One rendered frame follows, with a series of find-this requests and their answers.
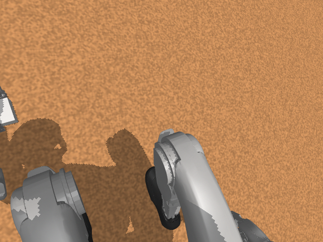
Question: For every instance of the right robot hand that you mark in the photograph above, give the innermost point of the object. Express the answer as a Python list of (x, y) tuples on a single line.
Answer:
[(248, 230)]

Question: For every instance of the left robot foot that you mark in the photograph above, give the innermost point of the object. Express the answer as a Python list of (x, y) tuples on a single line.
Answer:
[(88, 227)]

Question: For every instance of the right robot foot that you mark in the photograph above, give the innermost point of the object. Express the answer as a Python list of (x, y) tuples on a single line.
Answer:
[(156, 197)]

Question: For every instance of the small box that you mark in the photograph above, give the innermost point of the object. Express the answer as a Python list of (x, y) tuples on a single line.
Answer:
[(7, 113)]

